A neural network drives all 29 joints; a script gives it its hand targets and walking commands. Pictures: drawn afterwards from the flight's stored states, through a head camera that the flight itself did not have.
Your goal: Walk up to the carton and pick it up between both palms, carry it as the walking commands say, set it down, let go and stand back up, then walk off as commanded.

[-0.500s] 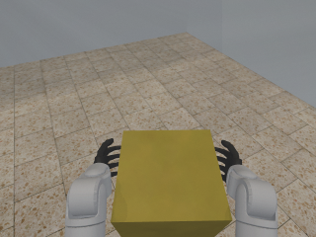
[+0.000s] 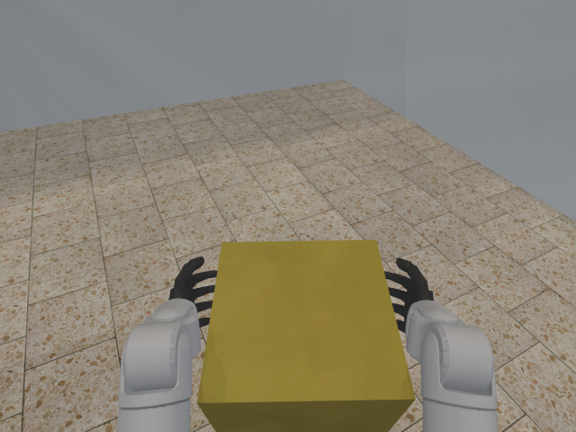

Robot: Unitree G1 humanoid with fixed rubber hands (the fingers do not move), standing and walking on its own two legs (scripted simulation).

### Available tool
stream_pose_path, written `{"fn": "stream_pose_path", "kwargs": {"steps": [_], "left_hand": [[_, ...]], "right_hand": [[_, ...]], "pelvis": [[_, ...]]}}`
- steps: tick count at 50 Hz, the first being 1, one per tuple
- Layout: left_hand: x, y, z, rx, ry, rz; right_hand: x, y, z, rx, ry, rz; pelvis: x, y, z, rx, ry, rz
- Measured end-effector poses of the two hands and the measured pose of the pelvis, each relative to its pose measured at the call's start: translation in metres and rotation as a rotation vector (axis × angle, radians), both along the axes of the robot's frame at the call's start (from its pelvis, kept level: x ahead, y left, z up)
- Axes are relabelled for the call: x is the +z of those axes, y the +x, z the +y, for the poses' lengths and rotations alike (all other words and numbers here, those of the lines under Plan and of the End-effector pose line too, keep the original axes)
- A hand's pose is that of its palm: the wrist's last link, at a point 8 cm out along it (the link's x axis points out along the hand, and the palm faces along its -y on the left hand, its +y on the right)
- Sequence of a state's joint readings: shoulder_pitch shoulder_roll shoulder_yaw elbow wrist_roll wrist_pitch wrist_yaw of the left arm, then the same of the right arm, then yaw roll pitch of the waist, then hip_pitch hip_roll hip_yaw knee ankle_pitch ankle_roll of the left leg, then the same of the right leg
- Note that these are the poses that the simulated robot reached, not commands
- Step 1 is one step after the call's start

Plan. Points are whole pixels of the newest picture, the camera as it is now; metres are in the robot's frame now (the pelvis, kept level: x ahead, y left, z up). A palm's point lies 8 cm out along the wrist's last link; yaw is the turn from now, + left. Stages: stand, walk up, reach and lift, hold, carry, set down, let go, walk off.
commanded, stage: carry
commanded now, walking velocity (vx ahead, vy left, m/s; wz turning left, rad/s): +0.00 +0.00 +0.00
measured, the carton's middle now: (300, 351) +0.26 +0.00 +0.01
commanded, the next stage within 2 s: none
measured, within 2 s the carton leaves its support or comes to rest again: neither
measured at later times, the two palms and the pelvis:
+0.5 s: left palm (173, 315) +0.27 +0.16 +0.08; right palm (402, 317) +0.27 -0.13 +0.09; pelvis -0.01 +0.01 +0.00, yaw +1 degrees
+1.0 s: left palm (176, 314) +0.27 +0.16 +0.07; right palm (400, 317) +0.27 -0.13 +0.08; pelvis +0.00 +0.01 +0.00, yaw +1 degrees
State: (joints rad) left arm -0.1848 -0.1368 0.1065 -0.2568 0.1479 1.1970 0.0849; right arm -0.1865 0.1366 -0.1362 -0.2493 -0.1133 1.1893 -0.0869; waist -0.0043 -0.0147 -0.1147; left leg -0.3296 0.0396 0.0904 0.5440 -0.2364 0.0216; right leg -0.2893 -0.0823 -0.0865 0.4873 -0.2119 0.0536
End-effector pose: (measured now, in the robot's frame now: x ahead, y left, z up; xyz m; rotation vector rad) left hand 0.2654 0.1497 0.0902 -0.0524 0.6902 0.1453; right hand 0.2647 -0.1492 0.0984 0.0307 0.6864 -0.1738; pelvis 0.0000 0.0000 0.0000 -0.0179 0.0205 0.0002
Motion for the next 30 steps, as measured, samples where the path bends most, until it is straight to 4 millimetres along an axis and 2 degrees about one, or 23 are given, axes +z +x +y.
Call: {"fn": "stream_pose_path", "kwargs": {"steps": [30], "left_hand": [[-0.013, 0.003, 0.016, 0.004, 0.013, 0.001]], "right_hand": [[-0.015, 0.005, 0.016, 0.011, 0.0, 0.001]], "pelvis": [[-0.002, -0.005, 0.015, 0.01, 0.002, 0.0]]}}
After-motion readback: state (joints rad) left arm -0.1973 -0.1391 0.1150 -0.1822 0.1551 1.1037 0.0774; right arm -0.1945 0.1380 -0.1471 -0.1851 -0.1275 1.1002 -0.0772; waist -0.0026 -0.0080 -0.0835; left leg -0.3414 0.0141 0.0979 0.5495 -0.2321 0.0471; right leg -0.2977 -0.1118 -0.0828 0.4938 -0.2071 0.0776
